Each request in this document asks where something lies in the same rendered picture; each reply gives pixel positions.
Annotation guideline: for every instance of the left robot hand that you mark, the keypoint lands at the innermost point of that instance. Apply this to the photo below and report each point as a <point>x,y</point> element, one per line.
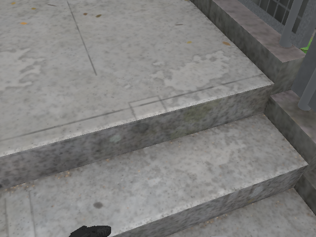
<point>93,231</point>

